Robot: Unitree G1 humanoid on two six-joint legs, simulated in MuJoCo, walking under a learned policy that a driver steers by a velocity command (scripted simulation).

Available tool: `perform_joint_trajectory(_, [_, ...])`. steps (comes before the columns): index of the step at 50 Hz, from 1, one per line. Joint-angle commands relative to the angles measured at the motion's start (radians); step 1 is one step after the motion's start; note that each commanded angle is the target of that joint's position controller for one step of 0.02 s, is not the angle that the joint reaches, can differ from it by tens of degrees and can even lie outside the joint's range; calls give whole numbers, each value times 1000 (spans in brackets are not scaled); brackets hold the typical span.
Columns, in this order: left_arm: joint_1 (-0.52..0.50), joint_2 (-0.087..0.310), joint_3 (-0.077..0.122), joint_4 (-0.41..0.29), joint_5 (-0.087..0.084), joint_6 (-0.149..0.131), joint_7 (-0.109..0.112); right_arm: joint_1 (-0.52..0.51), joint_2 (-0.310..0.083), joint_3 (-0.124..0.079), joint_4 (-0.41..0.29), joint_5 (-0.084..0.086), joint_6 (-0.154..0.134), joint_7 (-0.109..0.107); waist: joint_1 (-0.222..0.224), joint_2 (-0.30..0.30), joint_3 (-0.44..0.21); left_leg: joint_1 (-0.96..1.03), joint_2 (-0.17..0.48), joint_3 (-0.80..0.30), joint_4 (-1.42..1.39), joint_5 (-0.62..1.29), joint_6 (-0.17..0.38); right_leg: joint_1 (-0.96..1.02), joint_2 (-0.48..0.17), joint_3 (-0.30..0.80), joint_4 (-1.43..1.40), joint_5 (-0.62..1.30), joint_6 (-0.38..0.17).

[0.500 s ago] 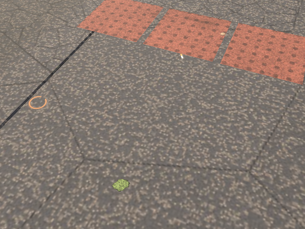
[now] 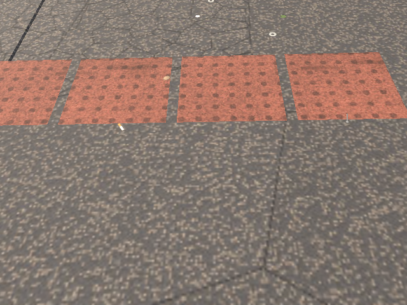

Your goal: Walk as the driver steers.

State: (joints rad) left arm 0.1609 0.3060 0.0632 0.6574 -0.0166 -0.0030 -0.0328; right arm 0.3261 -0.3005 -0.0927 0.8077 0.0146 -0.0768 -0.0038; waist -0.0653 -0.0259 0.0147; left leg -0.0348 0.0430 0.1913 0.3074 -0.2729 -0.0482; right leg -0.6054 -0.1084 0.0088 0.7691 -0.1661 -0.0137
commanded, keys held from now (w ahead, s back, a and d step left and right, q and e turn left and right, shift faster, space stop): w+e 1.00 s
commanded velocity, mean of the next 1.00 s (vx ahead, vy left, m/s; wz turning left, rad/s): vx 0.50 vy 0.00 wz -0.59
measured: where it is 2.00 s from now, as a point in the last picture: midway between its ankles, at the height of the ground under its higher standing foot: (321, 204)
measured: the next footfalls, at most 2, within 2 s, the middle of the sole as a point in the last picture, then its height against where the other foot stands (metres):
right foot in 0.08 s outside the picture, level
left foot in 0.60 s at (213, 289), level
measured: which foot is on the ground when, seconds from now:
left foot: down 0.00-0.08, up 0.10-0.58, down 0.60-1.00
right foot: up 0.00-0.06, down 0.08-0.60, up 0.62-1.00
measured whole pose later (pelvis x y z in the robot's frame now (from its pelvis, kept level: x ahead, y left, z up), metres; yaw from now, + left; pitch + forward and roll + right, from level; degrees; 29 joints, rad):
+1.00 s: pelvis +0.53 -0.14 +0.00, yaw -35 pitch +1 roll +3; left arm 0.12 0.30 0.06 0.61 -0.03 -0.02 -0.03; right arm 0.31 -0.30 -0.07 0.86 0.00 -0.08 0.01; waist -0.10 -0.04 0.05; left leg 0.04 -0.02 0.20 0.24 -0.29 0.00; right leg -0.67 -0.10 0.03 0.73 -0.01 -0.01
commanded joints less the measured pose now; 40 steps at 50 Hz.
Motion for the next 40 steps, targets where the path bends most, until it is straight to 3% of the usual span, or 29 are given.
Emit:
perform_joint_trajectory(1, [-39,58,12,-73,0,1,-10,-96,-181,-46,-70,20,-9,6,38,85,53,-59,270,-96,-126,117,184,76,7,-34,-76,-10,-36])
perform_joint_trajectory(2, [-32,69,18,-77,5,2,-10,-95,-193,-49,-66,24,-3,8,52,79,46,-43,267,-75,-69,175,171,115,32,-66,-104,-37,-55])
perform_joint_trajectory(3, [42,89,34,-61,9,1,-9,-112,-198,-49,-65,28,4,8,103,73,8,-63,242,-30,57,339,148,239,79,-109,-150,-27,-79])
perform_joint_trajectory(4, [199,148,69,-11,4,3,-2,-93,-162,-36,-63,20,8,7,169,34,-79,-122,185,24,292,488,116,455,143,-124,-168,-20,-111])
perform_joint_trajectory(5, [361,264,108,17,-10,7,15,-81,-103,-12,-88,-18,9,3,220,-165,-141,-346,113,62,670,221,46,676,-3,145,-250,-19,-183])
perform_joint_trajectory(6, [303,347,104,-27,-4,-12,12,-29,-12,21,-148,-37,-11,2,114,-363,-235,-692,-68,-123,954,-335,3,858,-187,730,-456,-355,-350])
perform_joint_trajectory(7, [276,247,76,-55,-5,-39,-1,-116,-117,4,-143,7,-32,10,172,-177,-231,-785,-32,-264,1045,-278,26,837,-225,785,-557,-424,-333])
perform_joint_trajectory(8, [249,199,59,-50,3,-56,-4,-160,-144,-3,-155,28,-47,16,161,-132,-145,-838,11,-259,1029,-185,60,777,-211,669,-533,-351,-302])
perform_joint_trajectory(9, [206,174,51,-54,6,-61,-4,-162,-128,2,-143,9,-56,10,133,-59,-113,-796,52,-265,961,-103,72,687,-169,561,-505,-229,-274])
perform_joint_trajectory(10, [152,149,42,-63,11,-59,1,-161,-126,-1,-134,-15,-59,4,101,-38,-83,-734,77,-270,877,-45,68,596,-130,466,-498,-99,-253])
perform_joint_trajectory(12, [114,127,32,-82,24,-60,11,-155,-121,-3,-127,-21,-45,9,70,-51,-79,-652,81,-269,801,19,56,518,-93,398,-530,45,-254])
perform_joint_trajectory(15, [146,144,37,-60,9,-66,29,-212,-90,6,-135,-30,-25,9,73,-13,-43,-662,50,-252,642,120,15,484,-66,317,-555,190,-259])
perform_joint_trajectory(19, [192,150,43,-24,0,-60,48,-349,-52,25,-165,-22,-28,20,113,-46,3,-601,-3,-246,357,337,-10,435,-12,250,-554,162,-213])
perform_joint_trajectory(23, [245,154,49,15,-11,-52,53,-444,-62,28,-196,-9,-42,39,144,-52,29,-544,-32,-260,221,388,7,455,-32,304,-522,106,-197])
perform_joint_trajectory(27, [242,152,56,29,-9,-32,63,-404,-101,13,-189,-7,-57,44,116,-85,20,-464,-39,-274,161,278,43,540,-61,381,-421,162,-169])
perform_joint_trajectory(28, [231,149,57,26,-7,-27,62,-351,-114,4,-177,-8,-61,40,89,-101,-1,-385,-49,-255,148,240,60,539,-51,387,-374,233,-158])
perform_joint_trajectory(29, [214,126,49,16,-5,-25,58,-249,-140,-12,-151,-14,-65,33,36,-93,-68,-224,-48,-238,118,253,88,518,2,360,-263,324,-130])
perform_joint_trajectory(30, [198,81,29,-8,9,-26,53,-97,-182,-26,-136,-30,-66,24,-36,-42,-217,54,78,-345,166,219,145,400,58,312,-23,235,-95])
perform_joint_trajectory(31, [336,-2,5,-27,-7,-33,52,19,-257,-44,-113,-42,-54,19,4,244,-378,445,320,-770,124,45,298,34,212,193,336,-257,-12])
perform_joint_trajectory(32, [366,66,8,-20,-25,-39,55,21,-195,-30,-105,-15,-48,27,7,315,-378,450,383,-995,23,-190,322,-119,164,194,507,-420,1])
perform_joint_trajectory(33, [267,143,28,-19,-27,-36,54,-36,-122,-11,-119,-8,-40,22,-15,202,-224,314,344,-857,-10,-251,278,-169,113,188,555,-334,9])
perform_joint_trajectory(34, [189,158,33,-34,-16,-32,54,-86,-99,-2,-124,-15,-30,16,-8,125,-129,177,305,-711,-21,-157,245,-151,75,142,542,-259,12])
perform_joint_trajectory(35, [140,146,35,-49,-4,-32,52,-118,-81,6,-115,-21,-25,15,9,99,-57,55,266,-610,-47,-44,236,-127,46,131,497,-212,13])
perform_joint_trajectory(37, [147,106,33,-54,-12,-24,42,-138,-65,12,-99,-29,-31,10,46,135,-21,-60,216,-475,-100,61,223,-53,4,120,435,-164,7])
perform_joint_trajectory(40, [115,56,21,-76,-11,-10,38,-134,-93,1,-71,-18,-43,10,56,114,10,-99,223,-362,-157,161,250,-80,-18,101,352,-123,16])
Velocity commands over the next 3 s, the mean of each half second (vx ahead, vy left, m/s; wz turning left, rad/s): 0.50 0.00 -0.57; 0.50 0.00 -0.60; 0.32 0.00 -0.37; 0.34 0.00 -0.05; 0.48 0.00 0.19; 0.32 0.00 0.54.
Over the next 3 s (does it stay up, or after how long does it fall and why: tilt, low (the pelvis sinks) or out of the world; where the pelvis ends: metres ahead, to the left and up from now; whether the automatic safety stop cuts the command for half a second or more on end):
stays up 1.20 -0.80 -0.01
